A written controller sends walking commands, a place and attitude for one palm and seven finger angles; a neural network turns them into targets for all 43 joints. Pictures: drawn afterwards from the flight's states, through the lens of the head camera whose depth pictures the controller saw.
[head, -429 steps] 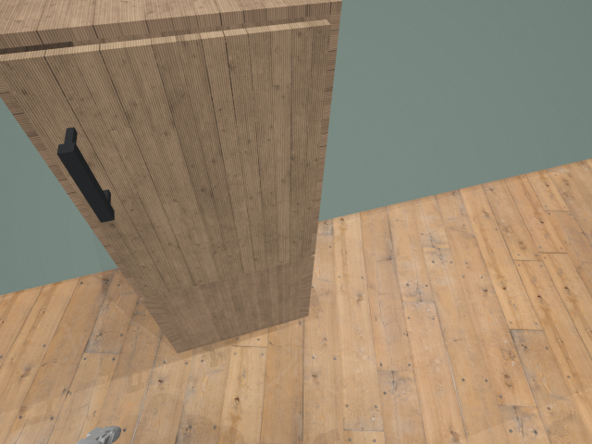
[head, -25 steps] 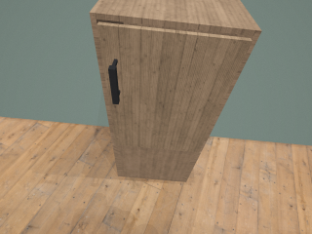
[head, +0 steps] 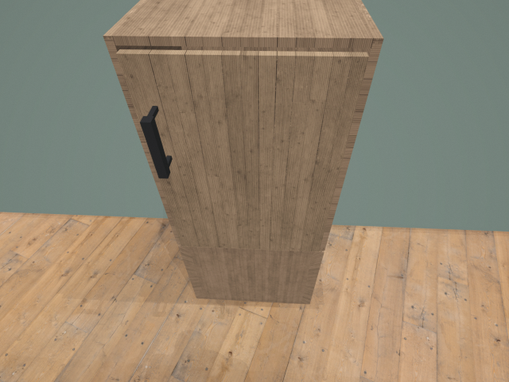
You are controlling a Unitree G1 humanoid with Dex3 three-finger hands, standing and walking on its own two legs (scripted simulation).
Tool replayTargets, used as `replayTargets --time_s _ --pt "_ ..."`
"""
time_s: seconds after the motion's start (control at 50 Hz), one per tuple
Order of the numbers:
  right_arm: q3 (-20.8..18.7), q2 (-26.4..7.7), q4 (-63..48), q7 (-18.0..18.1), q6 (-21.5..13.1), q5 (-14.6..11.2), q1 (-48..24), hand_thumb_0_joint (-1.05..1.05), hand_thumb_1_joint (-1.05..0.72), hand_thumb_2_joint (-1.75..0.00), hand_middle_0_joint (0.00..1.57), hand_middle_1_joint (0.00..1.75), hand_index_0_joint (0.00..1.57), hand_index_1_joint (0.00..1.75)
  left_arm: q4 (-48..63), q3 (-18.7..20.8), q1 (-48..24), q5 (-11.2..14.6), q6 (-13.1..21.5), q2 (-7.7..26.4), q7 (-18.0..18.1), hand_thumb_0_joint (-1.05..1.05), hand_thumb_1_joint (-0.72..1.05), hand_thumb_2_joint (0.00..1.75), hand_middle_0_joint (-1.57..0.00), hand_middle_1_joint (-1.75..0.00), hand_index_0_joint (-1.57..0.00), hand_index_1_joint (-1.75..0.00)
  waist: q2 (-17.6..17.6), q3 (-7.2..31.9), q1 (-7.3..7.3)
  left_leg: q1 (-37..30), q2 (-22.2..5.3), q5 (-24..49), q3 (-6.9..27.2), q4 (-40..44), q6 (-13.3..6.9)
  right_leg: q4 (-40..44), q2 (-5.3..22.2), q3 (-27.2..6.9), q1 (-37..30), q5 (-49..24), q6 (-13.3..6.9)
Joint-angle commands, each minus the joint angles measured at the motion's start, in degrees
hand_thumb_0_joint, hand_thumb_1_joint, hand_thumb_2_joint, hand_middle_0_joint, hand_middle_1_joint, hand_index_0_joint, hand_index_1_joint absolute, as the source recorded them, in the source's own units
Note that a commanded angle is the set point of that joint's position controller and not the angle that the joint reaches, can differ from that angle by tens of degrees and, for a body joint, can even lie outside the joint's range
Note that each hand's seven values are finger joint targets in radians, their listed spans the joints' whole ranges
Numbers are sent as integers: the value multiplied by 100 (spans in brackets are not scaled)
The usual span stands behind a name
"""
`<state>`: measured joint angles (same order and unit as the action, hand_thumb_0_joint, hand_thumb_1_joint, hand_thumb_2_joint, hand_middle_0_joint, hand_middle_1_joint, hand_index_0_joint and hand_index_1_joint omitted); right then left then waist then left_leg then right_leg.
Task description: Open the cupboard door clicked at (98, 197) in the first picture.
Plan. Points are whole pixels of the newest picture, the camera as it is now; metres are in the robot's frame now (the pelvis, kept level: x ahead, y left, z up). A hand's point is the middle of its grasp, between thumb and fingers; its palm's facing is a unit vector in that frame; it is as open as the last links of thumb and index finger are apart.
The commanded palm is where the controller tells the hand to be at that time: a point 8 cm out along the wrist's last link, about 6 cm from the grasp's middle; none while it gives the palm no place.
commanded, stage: come to a stop and stand still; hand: left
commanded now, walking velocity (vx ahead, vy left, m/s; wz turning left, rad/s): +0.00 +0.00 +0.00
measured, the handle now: (159, 143) +0.53 +0.22 +0.09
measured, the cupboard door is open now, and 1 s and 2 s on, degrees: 0 0 0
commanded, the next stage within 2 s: look again from close up in 0.42 s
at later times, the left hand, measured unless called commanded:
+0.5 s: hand out of the picture +0.01 +0.17 -0.17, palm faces +0.02 -0.98 -0.21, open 7.3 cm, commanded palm none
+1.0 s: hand out of the picture +0.02 +0.20 -0.16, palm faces -0.01 -0.97 -0.22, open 7.3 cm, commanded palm none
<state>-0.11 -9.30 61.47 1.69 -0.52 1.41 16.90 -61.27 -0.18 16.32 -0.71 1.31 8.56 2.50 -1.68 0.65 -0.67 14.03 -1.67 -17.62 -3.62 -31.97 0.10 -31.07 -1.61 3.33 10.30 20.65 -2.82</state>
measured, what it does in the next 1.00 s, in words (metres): stands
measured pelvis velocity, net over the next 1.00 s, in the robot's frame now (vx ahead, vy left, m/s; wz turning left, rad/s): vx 0.00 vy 0.00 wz -0.01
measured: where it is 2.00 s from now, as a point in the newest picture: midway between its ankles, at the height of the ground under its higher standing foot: outside the picture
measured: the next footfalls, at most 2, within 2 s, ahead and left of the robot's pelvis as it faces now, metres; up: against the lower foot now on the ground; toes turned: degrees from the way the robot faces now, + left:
none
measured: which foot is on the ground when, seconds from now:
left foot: down 0.00-1.00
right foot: down 0.00-1.00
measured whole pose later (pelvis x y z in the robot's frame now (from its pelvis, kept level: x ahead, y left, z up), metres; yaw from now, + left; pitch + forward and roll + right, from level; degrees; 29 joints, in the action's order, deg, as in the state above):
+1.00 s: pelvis +0.00 +0.00 +0.01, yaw -1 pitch +0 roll +1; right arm 0.8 -10.2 65.6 1.2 -1.1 0.8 14.0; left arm -63.4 -0.3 14.6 -0.7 1.1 11.9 1.3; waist 1.1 -1.0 0.2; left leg 9.9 -0.8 -13.1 -4.8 -23.5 -0.3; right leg -24.5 -1.1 2.2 7.4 16.7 -2.4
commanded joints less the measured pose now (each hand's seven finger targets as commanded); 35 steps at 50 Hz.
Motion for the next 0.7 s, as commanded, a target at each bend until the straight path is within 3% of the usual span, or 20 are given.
replayTargets --time_s 0.0,0.08,0.12,0.2,0.3,0.42,0.56,0.68 --pt "-33 -319 -167 11 -103 -48 193 0 -90 -90 20 30 20 30 132 99 396 -16 131 644 26 0 90 90 -20 -30 -20 -30 509 -446 -14 -138 -380 1008 339 551 -142 846 791 -847 269 -2090 -51" --pt "-23 -449 -141 6 -99 -56 63 0 -90 -90 20 30 20 30 137 109 439 -12 138 751 23 0 90 90 -20 -30 -20 -30 535 -364 8 -231 -363 1046 290 584 -112 887 824 -868 124 -2391 -8" --pt "-20 -474 -108 13 -119 -63 16 0 -90 -90 20 30 20 30 116 117 491 -14 145 776 24 0 90 90 -20 -30 -20 -30 333 -223 40 -326 -372 1262 288 584 -119 827 831 -832 -37 -2803 19" --pt "-29 -491 -74 33 -114 -84 -77 0 -90 -90 20 30 20 30 72 144 532 -19 145 865 28 0 90 90 -20 -30 -20 -30 411 -107 53 -352 -383 1290 209 570 -90 810 871 -848 -289 -3430 53" --pt "-45 -535 -41 53 -109 -94 -146 0 -90 -90 20 30 20 30 46 171 572 -24 136 923 28 0 90 90 -20 -30 -20 -30 291 -52 72 -430 -398 1395 174 555 -88 819 881 -862 -396 -3743 88" --pt "-39 -616 37 64 -106 -81 -188 0 -90 -90 20 30 20 30 27 166 438 -20 95 913 7 0 90 90 -20 -30 -20 -30 89 -341 86 -472 -469 1494 277 716 -121 911 804 -793 -143 -3008 23" --pt "-31 -684 78 46 -108 -67 -188 0 -90 -90 20 30 20 30 3 141 291 -8 80 935 -30 0 90 90 -20 -30 -20 -30 212 -390 92 -440 -486 1180 387 958 -148 1096 789 -822 -53 -2088 -6" --pt "-30 -744 119 33 -137 -60 -195 0 -90 -90 20 30 20 30 6 147 210 -5 83 972 -51 0 90 90 -20 -30 -20 -30 188 -317 113 -466 -507 1214 441 1067 -171 1109 791 -804 -65 -1861 -20"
